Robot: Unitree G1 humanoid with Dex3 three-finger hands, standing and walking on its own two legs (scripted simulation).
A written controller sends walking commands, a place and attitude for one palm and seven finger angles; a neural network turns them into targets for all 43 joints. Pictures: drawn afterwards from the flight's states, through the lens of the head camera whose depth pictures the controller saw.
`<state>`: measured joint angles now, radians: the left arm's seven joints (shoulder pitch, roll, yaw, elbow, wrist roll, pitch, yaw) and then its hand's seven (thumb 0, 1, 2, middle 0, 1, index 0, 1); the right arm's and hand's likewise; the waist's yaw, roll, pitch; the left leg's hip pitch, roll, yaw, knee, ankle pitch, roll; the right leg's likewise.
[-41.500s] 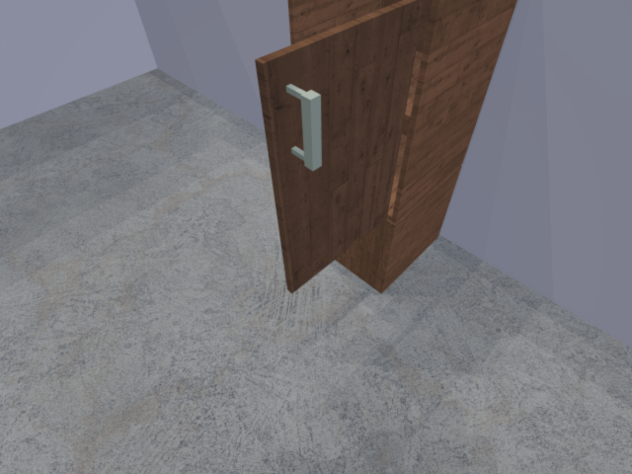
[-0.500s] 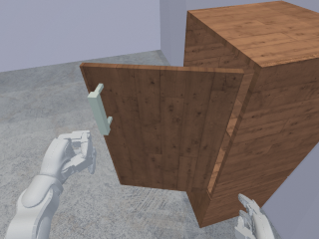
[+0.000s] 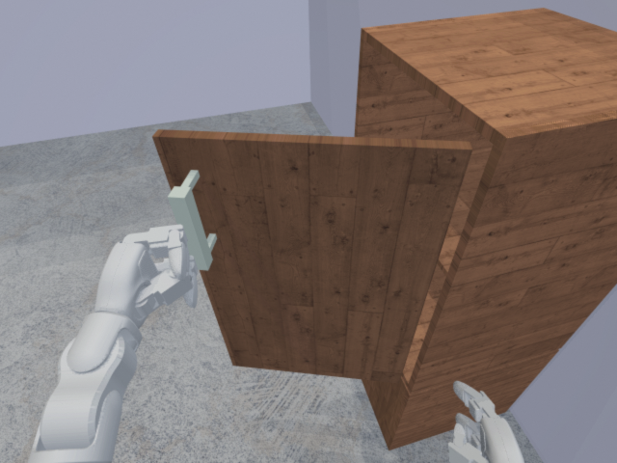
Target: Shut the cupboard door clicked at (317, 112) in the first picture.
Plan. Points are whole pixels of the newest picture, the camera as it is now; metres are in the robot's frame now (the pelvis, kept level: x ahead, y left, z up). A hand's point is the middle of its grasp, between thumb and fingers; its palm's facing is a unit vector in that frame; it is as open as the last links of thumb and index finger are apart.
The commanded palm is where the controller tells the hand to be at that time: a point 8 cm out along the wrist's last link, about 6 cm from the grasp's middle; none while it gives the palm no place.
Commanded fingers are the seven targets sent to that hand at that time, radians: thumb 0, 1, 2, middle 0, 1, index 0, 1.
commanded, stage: bring the fist close to the handle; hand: left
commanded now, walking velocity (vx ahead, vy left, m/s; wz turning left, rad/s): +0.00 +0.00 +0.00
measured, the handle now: (197, 221) +0.38 +0.19 +0.14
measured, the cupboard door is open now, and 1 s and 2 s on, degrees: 68 65 50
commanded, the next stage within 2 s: push the door shut along its arc in 0.46 s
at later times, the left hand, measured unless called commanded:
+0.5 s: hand (199, 300) +0.26 +0.15 +0.13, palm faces -0.05 -1.00 -0.04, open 3.1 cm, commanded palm +0.25 +0.20 +0.15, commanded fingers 0.00 0.90 0.90 -1.30 -1.50 -1.30 -1.50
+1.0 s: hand (216, 253) +0.32 +0.14 +0.15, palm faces -0.12 -0.99 -0.07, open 3.1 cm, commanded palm +0.31 +0.19 +0.15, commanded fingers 0.00 0.90 0.90 -1.30 -1.50 -1.30 -1.50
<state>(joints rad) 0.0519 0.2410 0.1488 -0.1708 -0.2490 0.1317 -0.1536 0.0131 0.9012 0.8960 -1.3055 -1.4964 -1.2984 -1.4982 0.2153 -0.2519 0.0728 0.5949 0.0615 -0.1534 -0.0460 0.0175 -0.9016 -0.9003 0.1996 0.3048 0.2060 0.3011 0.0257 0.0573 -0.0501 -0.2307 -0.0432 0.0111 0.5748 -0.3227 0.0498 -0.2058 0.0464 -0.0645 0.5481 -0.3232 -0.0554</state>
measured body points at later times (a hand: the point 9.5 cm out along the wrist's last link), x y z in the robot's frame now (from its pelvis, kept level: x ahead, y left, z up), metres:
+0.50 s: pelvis +0.00 +0.00 +0.00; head -0.03 -0.02 +0.45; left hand +0.26 +0.20 +0.14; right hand +0.18 -0.22 -0.07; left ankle -0.01 +0.09 -0.73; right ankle -0.02 -0.08 -0.73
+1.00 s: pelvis +0.00 +0.00 +0.00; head -0.01 -0.02 +0.45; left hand +0.32 +0.20 +0.15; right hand +0.17 -0.24 -0.08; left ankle -0.01 +0.09 -0.73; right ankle -0.02 -0.08 -0.73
